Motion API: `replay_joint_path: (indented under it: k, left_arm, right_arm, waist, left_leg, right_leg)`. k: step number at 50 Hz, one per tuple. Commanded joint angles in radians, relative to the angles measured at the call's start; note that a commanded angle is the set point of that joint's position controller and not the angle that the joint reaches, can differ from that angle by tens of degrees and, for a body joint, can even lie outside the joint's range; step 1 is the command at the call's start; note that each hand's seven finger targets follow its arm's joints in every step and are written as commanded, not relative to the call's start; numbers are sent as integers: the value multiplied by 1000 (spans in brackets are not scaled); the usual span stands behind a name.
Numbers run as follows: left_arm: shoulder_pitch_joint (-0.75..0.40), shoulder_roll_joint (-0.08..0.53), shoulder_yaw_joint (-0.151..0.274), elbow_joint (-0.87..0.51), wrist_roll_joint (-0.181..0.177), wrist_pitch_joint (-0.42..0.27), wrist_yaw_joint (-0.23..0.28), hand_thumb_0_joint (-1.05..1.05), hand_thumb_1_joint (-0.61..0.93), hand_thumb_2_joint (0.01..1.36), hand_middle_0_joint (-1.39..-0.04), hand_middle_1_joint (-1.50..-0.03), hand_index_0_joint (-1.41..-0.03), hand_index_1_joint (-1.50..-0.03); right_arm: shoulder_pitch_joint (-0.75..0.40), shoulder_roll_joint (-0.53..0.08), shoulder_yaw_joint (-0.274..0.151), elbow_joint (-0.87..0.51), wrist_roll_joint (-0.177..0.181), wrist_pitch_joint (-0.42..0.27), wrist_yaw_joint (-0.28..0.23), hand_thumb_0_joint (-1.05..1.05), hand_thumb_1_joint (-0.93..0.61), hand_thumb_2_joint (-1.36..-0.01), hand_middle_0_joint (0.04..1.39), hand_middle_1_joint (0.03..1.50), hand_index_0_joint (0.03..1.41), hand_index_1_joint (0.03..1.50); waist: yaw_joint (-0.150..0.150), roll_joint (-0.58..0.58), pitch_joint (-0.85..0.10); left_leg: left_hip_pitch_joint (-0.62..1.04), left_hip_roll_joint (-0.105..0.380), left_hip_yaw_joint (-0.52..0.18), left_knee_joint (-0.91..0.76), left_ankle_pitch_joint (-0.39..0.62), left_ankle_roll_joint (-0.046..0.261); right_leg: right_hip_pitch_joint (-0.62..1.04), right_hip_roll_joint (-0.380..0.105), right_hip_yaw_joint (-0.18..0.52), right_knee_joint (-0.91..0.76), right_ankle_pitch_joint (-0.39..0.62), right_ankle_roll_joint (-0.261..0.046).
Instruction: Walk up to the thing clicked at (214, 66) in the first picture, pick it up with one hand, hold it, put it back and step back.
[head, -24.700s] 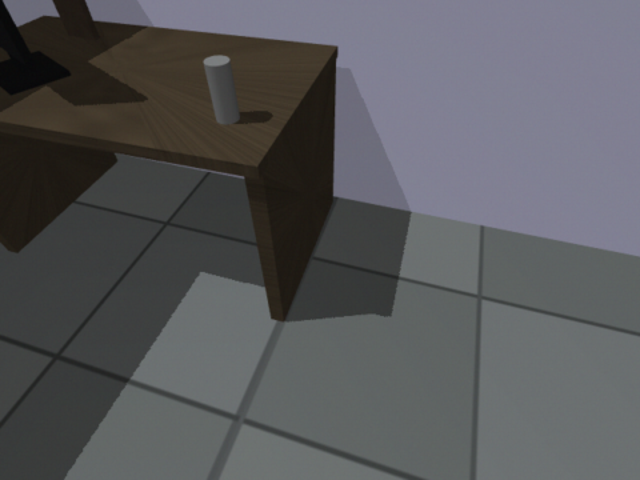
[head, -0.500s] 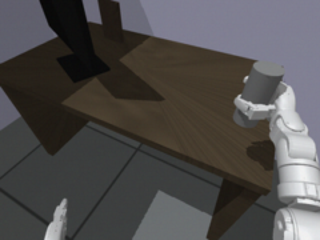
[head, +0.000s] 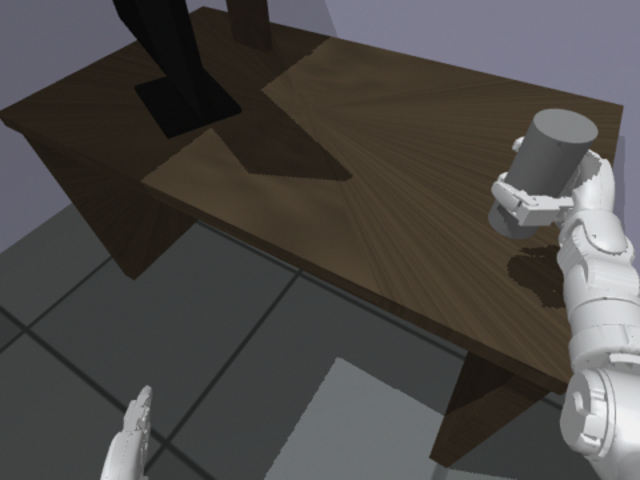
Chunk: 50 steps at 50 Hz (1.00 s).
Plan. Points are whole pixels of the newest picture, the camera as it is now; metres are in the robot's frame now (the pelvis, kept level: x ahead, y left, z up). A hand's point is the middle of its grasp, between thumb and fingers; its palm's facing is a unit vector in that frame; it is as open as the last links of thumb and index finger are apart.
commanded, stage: crouch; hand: right
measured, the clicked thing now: (535, 179) +0.46 -0.21 +0.14
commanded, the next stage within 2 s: lower in 0.30 s
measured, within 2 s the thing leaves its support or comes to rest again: rests again in 1.30 s
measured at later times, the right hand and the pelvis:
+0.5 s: hand (522, 185) +0.49 -0.21 +0.11, palm faces +0.17 +0.99 +0.01, open 8.8 cm; pelvis +0.01 +0.00 -0.01, yaw +0 degrees
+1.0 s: hand (506, 208) +0.50 -0.22 +0.06, palm faces +0.17 +0.99 +0.01, open 8.8 cm; pelvis +0.00 -0.01 -0.03, yaw +0 degrees
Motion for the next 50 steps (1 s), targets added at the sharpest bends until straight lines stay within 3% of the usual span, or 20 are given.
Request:
replay_joint_path:
  k: [1, 3, 5, 7, 9, 11, 14, 17, 19, 21, 28, 31, 36, 38, 40, 42, 45, 48, 49, 50]
  left_arm:
    - [-24, 123, 37, -173, -7, -48, 8, 0, -530, 40, -54, -54, -60, -48]
    - [-16, 87, 19, -126, -5, -42, 3, 0, -540, 45, -56, -52, -58, -49]
    - [-54, 193, 98, -218, -3, -46, 14, 0, -536, 44, -55, -52, -58, -48]
    - [-14, 139, 44, -188, -1, -37, 3, 0, -536, 42, -56, -54, -60, -49]
    - [-45, 172, 79, -233, -4, -36, 9, 0, -537, 44, -55, -51, -57, -48]
    - [-26, 124, 27, -227, -3, -33, 0, 0, -540, 46, -54, -51, -56, -49]
    - [-13, 157, 63, -247, -4, -31, 7, 0, -544, 50, -54, -51, -55, -50]
    - [2, 125, 32, -236, -4, -24, 0, 0, -549, 52, -54, -50, -54, -50]
    - [-38, 196, 94, -267, -2, -26, 10, 0, -544, 49, -53, -48, -53, -47]
    - [9, 113, 24, -243, -2, -21, -2, 0, -547, 55, -53, -50, -51, -51]
    - [67, 147, 63, -245, 2, -14, -5, 0, -550, 54, -54, -48, -51, -51]
    - [-14, 137, 34, -341, 8, -23, -8, 0, -557, 59, -53, -48, -48, -53]
    - [-13, 173, 66, -403, 10, -18, -6, 0, -561, 68, -52, -50, -45, -56]
    - [47, 174, 81, -328, 15, -9, -5, 0, -559, 65, -53, -50, -48, -55]
    - [45, 134, 43, -333, 15, -7, -15, 0, -558, 65, -53, -50, -47, -56]
    - [6, 172, 70, -406, 21, -13, -11, 0, -557, 63, -53, -49, -47, -54]
    - [77, 138, 46, -316, 22, 3, -22, 0, -554, 59, -54, -51, -51, -55]
    - [5, 212, 114, -445, 27, -7, -13, 0, -563, 63, -54, -47, -47, -54]
    - [51, 200, 97, -422, 30, -1, -15, 0, -558, 62, -52, -49, -47, -54]
    - [99, 170, 78, -371, 27, 8, -24, 0, -557, 61, -53, -50, -49, -55]
  right_arm:
    - [-531, -269, -42, -217, 23, -121, 7, 0, -335, -1288, 1305, 1405, 1335, 1405]
    - [-557, -266, -29, -223, 16, -134, 8, 0, -320, -1272, 1279, 1382, 1309, 1382]
    - [-535, -309, -62, -166, 16, -137, 4, 0, -301, -1283, 1285, 1395, 1318, 1395]
    - [-573, -292, -40, -196, 11, -147, 8, 0, -320, -1287, 1289, 1396, 1320, 1396]
    - [-560, -295, -52, -182, 14, -156, 12, 0, -300, -1285, 1285, 1396, 1317, 1397]
    - [-613, -307, -45, -223, 12, -169, 16, 0, -321, -1273, 1286, 1386, 1315, 1386]
    - [-582, -321, -56, -168, 10, -171, 21, 0, -308, -1280, 1284, 1391, 1316, 1391]
    - [-584, -311, -55, -153, 11, -177, 22, 0, -342, -1287, 1301, 1400, 1330, 1400]
    - [-591, -367, -89, -150, 4, -183, 13, 0, -324, -1280, 1296, 1396, 1325, 1396]
    - [-602, -298, -42, -132, 3, -185, 21, 0, -343, -1290, 1292, 1399, 1324, 1400]
    - [-513, -307, -69, -11, 1, -209, 34, 0, -355, -1279, 1278, 1383, 1309, 1383]
    - [-630, -358, -83, -144, -5, -249, 35, 0, -347, -1267, 1272, 1373, 1301, 1373]
    - [-599, -363, -97, -132, -6, -268, 39, 0, -388, -1278, 1295, 1386, 1321, 1386]
    - [-582, -363, -106, -81, -7, -272, 34, 0, -372, -1290, 1295, 1395, 1323, 1396]
    - [-533, -313, -85, -44, -7, -272, 38, 0, -379, -1298, 1301, 1403, 1329, 1403]
    - [-639, -363, -97, -152, -15, -295, 32, 0, -388, -1311, 1319, 1420, 1347, 1421]
    - [-493, -343, -117, 4, -15, -285, 37, 0, -378, -1302, 1297, 1404, 1326, 1404]
    - [-639, -390, -118, -140, -28, -312, 31, 0, -373, -1313, 1308, 1418, 1339, 1418]
    - [-570, -395, -141, -48, -30, -303, 31, 0, -369, -1319, 1313, 1425, 1343, 1425]
    - [-519, -323, -100, 3, -26, -297, 40, 0, -385, -1320, 1317, 1426, 1346, 1426]
  waist:
    - [5, -52, -382]
    - [-4, -114, -396]
    - [28, -34, -434]
    - [19, -100, -434]
    - [23, -70, -445]
    - [13, -101, -458]
    - [28, -96, -490]
    - [26, -89, -452]
    - [34, -69, -475]
    - [32, -109, -456]
    - [49, -63, -397]
    - [40, -107, -543]
    - [63, -124, -586]
    - [70, -136, -517]
    - [61, -143, -491]
    - [70, -156, -618]
    - [61, -137, -470]
    - [82, -150, -662]
    - [88, -126, -597]
    - [89, -138, -520]
  left_leg:
    - [139, -26, 45, -46, 246, 16]
    - [122, -24, 39, -34, 250, 21]
    - [127, -26, 40, -26, 275, 14]
    - [116, -28, 41, -14, 290, 20]
    - [107, -30, 44, -14, 269, 20]
    - [115, -29, 42, -7, 271, 22]
    - [122, -26, 37, 8, 287, 21]
    - [105, -25, 33, 5, 276, 18]
    - [112, -25, 33, 18, 286, 18]
    - [76, -27, 35, 18, 259, 19]
    - [6, -28, 33, 50, 238, 18]
    - [54, -23, 24, 82, 282, 18]
    - [6, -30, 30, 108, 274, 21]
    - [-24, -31, 35, 123, 268, 25]
    - [-79, -37, 37, 128, 231, 27]
    - [-30, -34, 35, 144, 277, 26]
    - [-86, -35, 39, 160, 250, 30]
    - [-38, -35, 36, 177, 290, 27]
    - [-50, -35, 41, 181, 291, 28]
    - [-69, -35, 42, 184, 280, 30]
  right_leg:
    - [162, 25, -12, -51, 248, -26]
    - [155, 26, -15, -39, 263, -21]
    - [165, 24, -11, -20, 274, -29]
    - [174, 21, -11, -15, 324, -20]
    - [166, 19, -7, -10, 297, -23]
    - [154, 20, -10, -7, 298, -22]
    - [151, 23, -11, 7, 299, -23]
    - [115, 29, -17, 13, 267, -29]
    - [105, 25, -13, 19, 272, -29]
    - [119, 26, -15, 26, 257, -28]
    - [48, 26, -9, 58, 232, -32]
    - [69, 28, -12, 93, 270, -32]
    - [84, 24, 2, 122, 299, -28]
    - [38, 23, 3, 131, 293, -24]
    - [42, 17, 10, 140, 314, -21]
    - [76, 18, 10, 161, 342, -23]
    - [-24, 19, 12, 168, 321, -20]
    - [52, 17, 13, 193, 340, -25]
    - [9, 17, 12, 197, 339, -23]
    - [-33, 21, 11, 191, 322, -23]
